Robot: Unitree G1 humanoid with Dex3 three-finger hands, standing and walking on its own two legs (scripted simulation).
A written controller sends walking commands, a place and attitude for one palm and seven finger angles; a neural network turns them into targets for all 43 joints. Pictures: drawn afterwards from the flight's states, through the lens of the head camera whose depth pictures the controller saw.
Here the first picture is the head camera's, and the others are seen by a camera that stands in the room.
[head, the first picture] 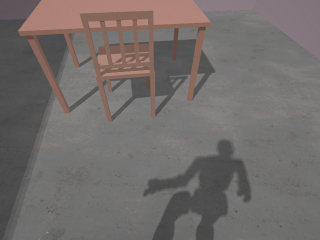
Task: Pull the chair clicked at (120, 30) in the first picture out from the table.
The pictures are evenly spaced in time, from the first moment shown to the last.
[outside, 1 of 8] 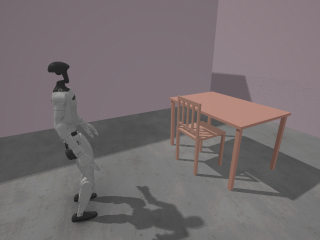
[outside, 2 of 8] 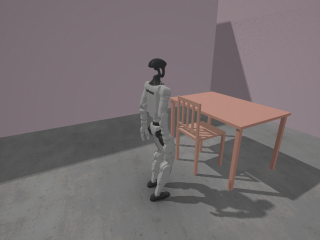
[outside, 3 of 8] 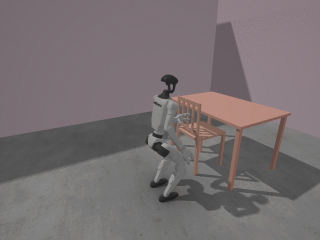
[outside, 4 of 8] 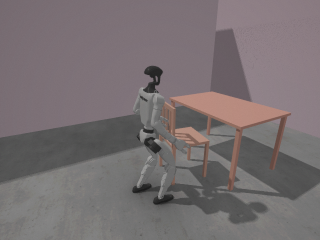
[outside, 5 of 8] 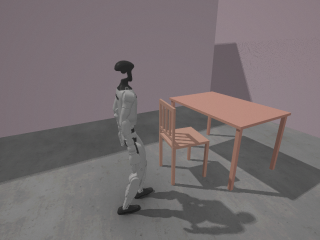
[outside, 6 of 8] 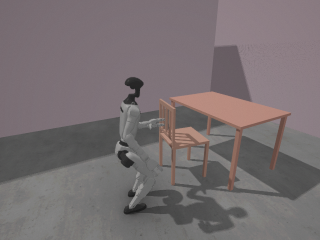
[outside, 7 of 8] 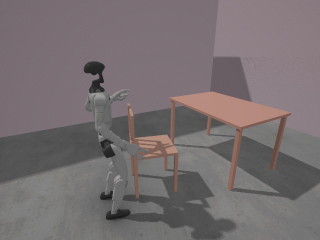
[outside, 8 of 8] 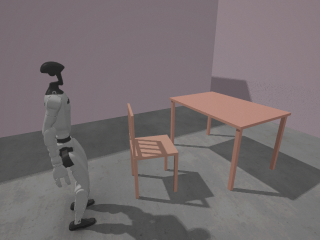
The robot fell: no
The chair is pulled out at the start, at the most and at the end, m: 0.00 0.69 0.69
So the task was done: yes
